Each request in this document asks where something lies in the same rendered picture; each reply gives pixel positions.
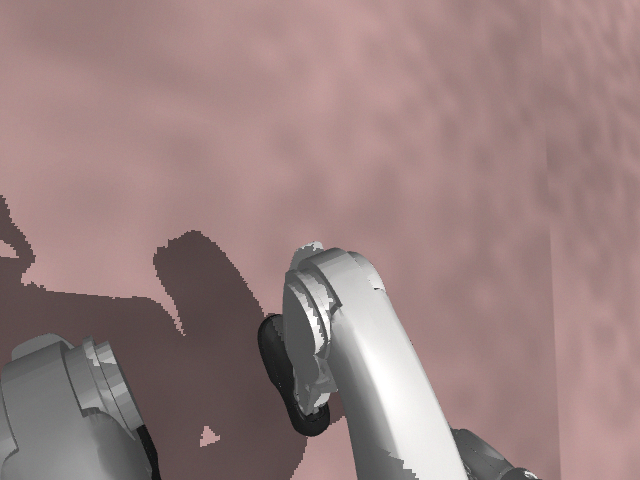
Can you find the left robot foot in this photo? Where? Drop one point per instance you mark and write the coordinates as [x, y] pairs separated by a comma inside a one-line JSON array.
[[150, 451]]

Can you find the right robot hand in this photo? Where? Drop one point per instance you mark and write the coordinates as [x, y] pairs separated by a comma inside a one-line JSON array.
[[481, 461]]

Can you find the right robot foot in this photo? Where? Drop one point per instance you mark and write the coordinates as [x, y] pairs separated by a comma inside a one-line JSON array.
[[280, 371]]

